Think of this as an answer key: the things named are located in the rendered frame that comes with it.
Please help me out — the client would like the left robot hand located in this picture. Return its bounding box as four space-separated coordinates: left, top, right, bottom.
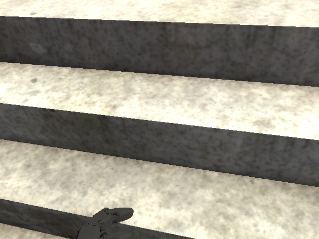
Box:
76 207 134 239

